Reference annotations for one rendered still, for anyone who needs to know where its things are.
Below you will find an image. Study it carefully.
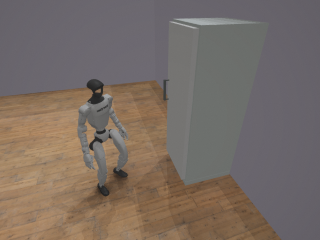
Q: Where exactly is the left robot forearm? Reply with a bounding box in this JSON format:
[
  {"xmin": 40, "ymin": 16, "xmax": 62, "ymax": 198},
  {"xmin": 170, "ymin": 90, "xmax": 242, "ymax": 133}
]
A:
[{"xmin": 109, "ymin": 112, "xmax": 122, "ymax": 129}]

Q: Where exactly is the fridge door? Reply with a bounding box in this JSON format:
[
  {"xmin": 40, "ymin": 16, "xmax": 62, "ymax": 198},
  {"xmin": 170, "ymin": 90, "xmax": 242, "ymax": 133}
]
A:
[{"xmin": 166, "ymin": 21, "xmax": 199, "ymax": 180}]

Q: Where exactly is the left robot thigh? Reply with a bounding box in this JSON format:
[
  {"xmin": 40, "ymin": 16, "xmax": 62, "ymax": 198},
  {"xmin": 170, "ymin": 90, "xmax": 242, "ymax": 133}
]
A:
[{"xmin": 109, "ymin": 129, "xmax": 128, "ymax": 162}]

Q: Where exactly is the robot right shin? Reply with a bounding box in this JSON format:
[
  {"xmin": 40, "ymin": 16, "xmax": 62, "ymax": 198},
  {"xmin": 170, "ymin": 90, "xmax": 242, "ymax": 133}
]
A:
[{"xmin": 97, "ymin": 169, "xmax": 107, "ymax": 187}]

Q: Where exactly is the left robot upper arm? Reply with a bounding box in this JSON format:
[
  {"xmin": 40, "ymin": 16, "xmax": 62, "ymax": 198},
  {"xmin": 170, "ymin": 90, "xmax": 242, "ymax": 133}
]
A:
[{"xmin": 103, "ymin": 94, "xmax": 114, "ymax": 115}]

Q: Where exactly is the right robot upper arm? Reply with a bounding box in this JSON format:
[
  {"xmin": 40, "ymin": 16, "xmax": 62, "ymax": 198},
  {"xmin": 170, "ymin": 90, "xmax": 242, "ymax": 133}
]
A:
[{"xmin": 78, "ymin": 104, "xmax": 91, "ymax": 133}]

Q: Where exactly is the right robot hand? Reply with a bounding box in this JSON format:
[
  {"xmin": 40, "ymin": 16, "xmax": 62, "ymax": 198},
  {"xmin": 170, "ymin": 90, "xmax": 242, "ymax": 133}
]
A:
[{"xmin": 83, "ymin": 153, "xmax": 95, "ymax": 170}]

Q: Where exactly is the right robot forearm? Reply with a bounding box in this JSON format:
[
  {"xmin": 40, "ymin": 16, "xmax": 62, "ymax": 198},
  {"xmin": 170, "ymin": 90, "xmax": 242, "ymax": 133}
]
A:
[{"xmin": 77, "ymin": 126, "xmax": 90, "ymax": 154}]

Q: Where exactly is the left robot hand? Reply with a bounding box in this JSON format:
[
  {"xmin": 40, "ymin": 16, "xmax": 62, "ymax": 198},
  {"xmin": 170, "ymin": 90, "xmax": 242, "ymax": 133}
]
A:
[{"xmin": 119, "ymin": 126, "xmax": 129, "ymax": 140}]

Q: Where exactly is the handle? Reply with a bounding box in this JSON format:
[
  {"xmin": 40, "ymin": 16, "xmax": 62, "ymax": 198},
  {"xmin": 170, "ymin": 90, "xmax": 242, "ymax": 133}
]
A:
[{"xmin": 163, "ymin": 79, "xmax": 169, "ymax": 101}]

